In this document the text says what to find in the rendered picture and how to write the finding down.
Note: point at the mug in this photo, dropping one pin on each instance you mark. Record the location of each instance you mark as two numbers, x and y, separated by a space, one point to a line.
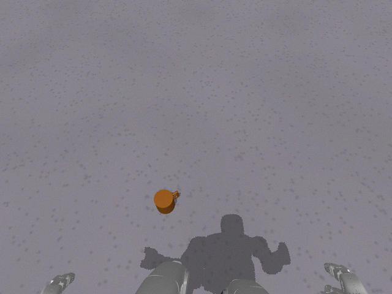
164 201

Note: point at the left robot hand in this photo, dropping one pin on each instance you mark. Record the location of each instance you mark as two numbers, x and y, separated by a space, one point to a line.
58 284

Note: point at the right robot hand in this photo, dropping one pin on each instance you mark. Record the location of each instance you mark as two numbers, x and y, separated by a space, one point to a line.
350 283

